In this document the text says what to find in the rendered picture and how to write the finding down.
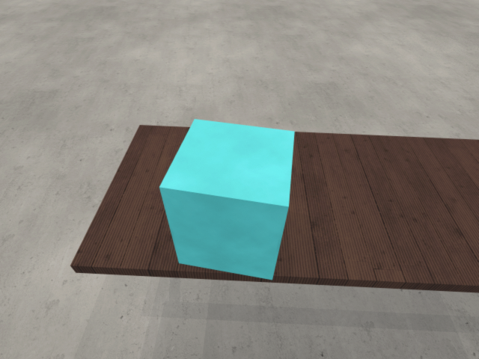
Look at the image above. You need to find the carton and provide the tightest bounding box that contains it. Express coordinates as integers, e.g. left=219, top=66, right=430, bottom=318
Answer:
left=159, top=119, right=295, bottom=280

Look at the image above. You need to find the table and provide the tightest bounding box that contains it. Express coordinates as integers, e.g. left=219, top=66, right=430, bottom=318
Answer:
left=70, top=125, right=479, bottom=293

